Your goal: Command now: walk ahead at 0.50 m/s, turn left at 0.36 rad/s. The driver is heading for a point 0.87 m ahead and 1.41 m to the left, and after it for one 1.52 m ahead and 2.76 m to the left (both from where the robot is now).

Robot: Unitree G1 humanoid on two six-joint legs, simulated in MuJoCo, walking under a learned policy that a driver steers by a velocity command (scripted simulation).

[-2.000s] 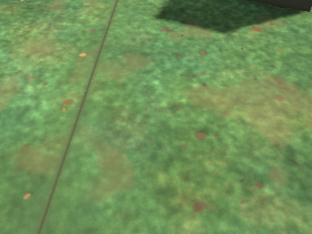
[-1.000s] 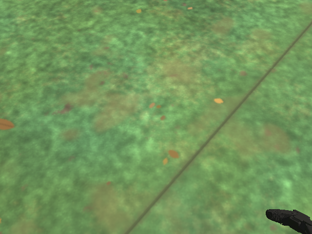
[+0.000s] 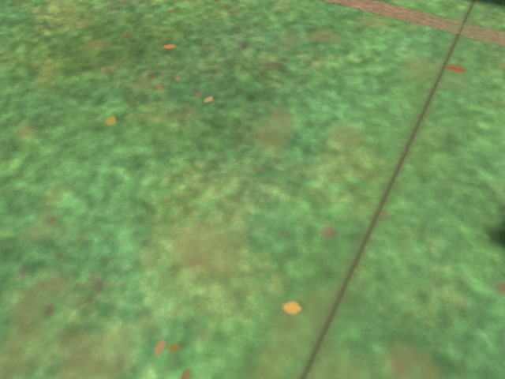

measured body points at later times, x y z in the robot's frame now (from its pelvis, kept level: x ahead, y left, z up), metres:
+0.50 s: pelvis +0.29 +0.06 +0.00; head +0.33 +0.08 +0.45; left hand +0.44 +0.36 -0.08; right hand +0.44 -0.20 -0.10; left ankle +0.23 +0.13 -0.74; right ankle +0.51 -0.07 -0.69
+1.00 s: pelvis +0.55 +0.12 +0.00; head +0.58 +0.13 +0.45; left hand +0.41 +0.37 -0.12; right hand +0.86 +0.03 -0.08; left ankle +0.59 +0.34 -0.68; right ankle +0.54 -0.02 -0.74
